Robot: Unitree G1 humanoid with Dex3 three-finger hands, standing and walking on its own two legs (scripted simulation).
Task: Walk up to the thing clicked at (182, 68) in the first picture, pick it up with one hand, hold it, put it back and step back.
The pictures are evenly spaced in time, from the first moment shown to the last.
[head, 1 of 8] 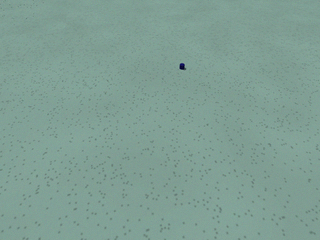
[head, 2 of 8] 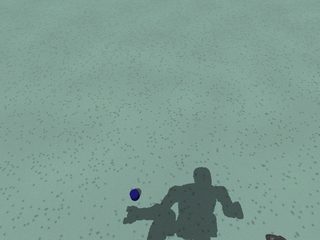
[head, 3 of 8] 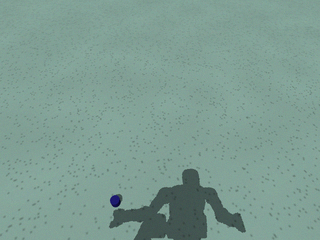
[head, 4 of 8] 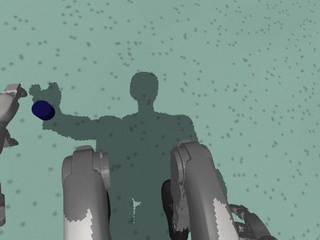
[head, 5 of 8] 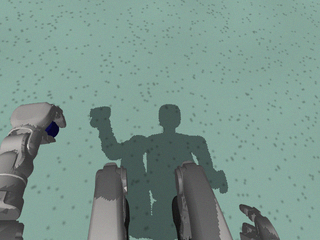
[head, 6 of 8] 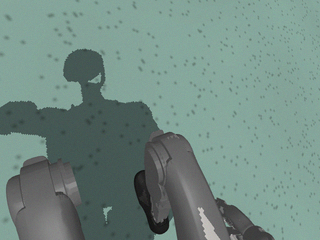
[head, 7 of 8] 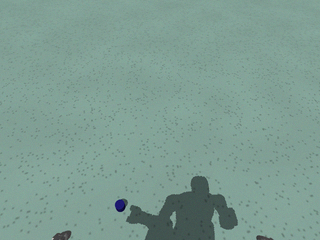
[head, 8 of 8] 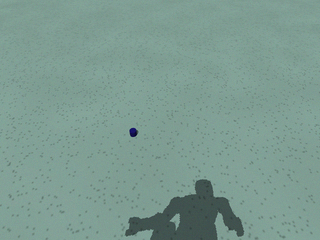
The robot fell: no
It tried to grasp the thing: yes
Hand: left
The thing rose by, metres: 0.69
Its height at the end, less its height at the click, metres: +0.00
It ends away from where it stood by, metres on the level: 0.01
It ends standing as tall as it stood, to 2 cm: yes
